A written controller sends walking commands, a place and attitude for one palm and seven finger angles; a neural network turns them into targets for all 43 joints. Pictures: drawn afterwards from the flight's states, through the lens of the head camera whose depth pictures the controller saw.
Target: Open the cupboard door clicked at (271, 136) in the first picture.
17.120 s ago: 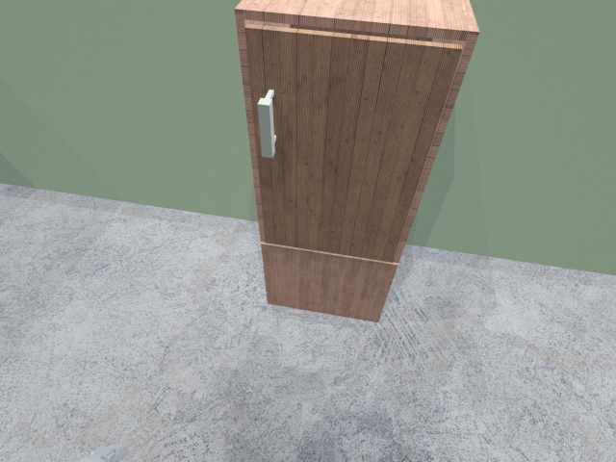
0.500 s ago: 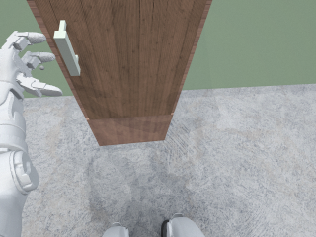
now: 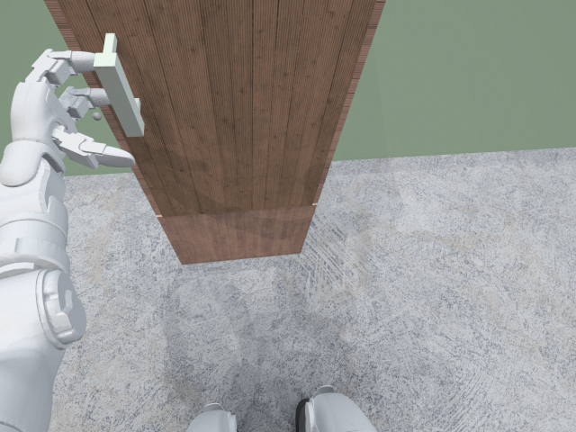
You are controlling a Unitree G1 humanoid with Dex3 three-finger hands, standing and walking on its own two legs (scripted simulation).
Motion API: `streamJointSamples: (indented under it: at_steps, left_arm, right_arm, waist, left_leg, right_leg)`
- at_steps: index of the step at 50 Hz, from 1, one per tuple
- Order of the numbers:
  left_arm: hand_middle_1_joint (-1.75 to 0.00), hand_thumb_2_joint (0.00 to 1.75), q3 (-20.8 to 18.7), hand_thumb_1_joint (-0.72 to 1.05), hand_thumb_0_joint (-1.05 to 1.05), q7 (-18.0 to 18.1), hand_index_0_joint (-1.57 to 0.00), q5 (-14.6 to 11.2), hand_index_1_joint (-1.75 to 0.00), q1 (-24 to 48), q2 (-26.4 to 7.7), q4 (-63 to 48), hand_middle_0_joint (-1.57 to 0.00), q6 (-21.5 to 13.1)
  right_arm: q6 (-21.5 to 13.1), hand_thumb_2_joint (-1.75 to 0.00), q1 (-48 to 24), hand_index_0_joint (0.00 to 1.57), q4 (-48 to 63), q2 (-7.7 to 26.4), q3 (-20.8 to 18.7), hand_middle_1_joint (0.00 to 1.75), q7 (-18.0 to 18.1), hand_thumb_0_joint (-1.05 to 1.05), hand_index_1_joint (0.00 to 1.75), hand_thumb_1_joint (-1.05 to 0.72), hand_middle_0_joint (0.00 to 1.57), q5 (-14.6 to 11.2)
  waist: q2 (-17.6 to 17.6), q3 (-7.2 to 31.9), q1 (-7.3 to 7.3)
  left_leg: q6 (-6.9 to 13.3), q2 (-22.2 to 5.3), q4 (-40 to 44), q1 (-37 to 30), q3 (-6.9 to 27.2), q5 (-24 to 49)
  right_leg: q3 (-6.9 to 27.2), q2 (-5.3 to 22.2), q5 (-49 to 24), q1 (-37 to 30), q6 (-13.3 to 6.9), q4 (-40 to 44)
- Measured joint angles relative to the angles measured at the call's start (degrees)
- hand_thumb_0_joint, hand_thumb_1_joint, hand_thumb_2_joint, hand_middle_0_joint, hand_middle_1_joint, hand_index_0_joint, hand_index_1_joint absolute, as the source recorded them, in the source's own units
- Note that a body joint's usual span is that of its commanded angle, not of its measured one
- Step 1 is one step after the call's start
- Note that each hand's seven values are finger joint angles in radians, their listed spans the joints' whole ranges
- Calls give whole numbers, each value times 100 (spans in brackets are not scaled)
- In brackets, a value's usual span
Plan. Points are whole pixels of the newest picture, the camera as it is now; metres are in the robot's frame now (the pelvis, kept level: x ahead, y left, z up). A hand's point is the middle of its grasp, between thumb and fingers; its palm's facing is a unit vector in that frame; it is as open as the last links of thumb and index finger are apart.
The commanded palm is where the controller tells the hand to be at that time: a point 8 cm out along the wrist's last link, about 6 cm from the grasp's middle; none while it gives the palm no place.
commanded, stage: slide the fingers in behind the handle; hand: left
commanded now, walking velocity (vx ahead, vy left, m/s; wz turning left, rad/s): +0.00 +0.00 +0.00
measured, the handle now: (123, 87) +0.56 +0.18 +0.10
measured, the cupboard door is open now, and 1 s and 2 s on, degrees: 0 0 0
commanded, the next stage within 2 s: close the thumb around the handle in 1.30 s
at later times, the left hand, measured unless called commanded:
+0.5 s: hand (121, 114) +0.51 +0.18 +0.10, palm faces +0.04 -1.00 -0.02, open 13.9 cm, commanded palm +0.48 +0.23 +0.10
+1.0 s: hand (139, 117) +0.51 +0.16 +0.10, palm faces +0.04 -1.00 -0.01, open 14.1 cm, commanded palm +0.48 +0.20 +0.10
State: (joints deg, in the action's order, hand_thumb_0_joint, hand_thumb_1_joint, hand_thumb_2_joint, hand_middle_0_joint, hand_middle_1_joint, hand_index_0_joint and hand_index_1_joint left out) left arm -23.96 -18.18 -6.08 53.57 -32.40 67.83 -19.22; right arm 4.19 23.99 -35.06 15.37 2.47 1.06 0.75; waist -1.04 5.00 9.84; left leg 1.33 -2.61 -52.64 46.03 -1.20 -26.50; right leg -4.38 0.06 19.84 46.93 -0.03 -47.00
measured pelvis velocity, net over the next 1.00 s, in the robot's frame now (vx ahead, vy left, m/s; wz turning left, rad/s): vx -0.01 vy -0.01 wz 0.00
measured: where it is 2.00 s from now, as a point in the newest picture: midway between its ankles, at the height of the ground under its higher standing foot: outside the picture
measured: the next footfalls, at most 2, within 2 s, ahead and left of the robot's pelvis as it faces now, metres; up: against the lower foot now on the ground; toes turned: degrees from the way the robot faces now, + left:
none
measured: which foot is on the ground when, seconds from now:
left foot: down 0.00-1.00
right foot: down 0.00-1.00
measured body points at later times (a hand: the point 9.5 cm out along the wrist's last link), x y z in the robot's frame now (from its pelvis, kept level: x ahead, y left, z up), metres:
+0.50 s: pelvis +0.00 -0.01 +0.00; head +0.12 +0.00 +0.44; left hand +0.50 +0.23 +0.10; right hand +0.00 -0.28 -0.11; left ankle -0.02 +0.10 -0.69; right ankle +0.02 -0.13 -0.69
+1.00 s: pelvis -0.01 -0.01 +0.00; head +0.11 +0.00 +0.44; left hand +0.50 +0.21 +0.10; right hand +0.00 -0.27 -0.11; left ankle -0.02 +0.10 -0.69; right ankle +0.02 -0.13 -0.69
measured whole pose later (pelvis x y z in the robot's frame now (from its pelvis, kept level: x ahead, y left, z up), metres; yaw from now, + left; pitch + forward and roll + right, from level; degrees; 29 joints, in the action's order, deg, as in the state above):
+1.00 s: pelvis -0.01 -0.01 +0.00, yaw +0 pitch +19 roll -2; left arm -20.7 -8.4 -4.4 53.4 -25.3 67.4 -21.6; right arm 2.2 23.7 -35.9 14.8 1.4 -0.4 1.2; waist -1.4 5.1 9.5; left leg 0.8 -2.4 -51.5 44.5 -1.6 -25.6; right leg -3.8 0.2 19.8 46.3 -0.6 -47.6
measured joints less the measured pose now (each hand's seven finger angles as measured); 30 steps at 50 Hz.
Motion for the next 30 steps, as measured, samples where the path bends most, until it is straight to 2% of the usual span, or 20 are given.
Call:
streamJointSamples:
  at_steps: [8,14,18,25,30]
  left_arm:
    - [-120,30,-42,-50,-1,378,-31,121,-122,-89,122,-120,-30,-54]
    - [-120,30,130,-50,-2,384,-31,95,-121,-83,220,-125,-30,-49]
    - [-120,30,119,-50,-1,418,-30,78,-120,14,283,15,-30,-16]
    - [-120,30,7,-50,-1,547,-31,197,-121,-65,246,-32,-30,-101]
    - [-120,30,103,-50,-1,513,-31,89,-120,-109,352,-110,-30,-138]
  right_arm:
    - [0,-90,66,20,0,-23,-51,30,-62,1,30,-90,20,13]
    - [-9,-90,72,20,-49,-26,-57,30,-76,1,30,-90,20,3]
    - [-35,-90,20,20,-45,-18,-51,30,-64,1,30,-90,20,0]
    - [-76,-90,-30,20,69,0,-74,30,-74,1,30,-90,20,7]
    - [-89,-90,-31,20,22,5,-87,30,-71,1,30,-90,20,-7]
  waist:
    - [-14,-3,19]
    - [-37,13,-15]
    - [-30,16,15]
    - [-10,-11,32]
    - [-4,-23,-31]
  left_leg:
    - [-25,-21,20,-31,-24,-3]
    - [-50,-22,83,-102,-2,25]
    - [-64,-27,103,-131,6,37]
    - [-80,-46,116,-133,-36,57]
    - [-86,-39,135,-154,-23,76]
  right_leg:
    - [26,-22,16,5,-24,-25]
    - [5,-27,12,-64,-50,14]
    - [-2,-32,11,-86,-67,17]
    - [40,-52,-2,-46,-88,-14]
    - [29,-46,-11,-72,-93,-1]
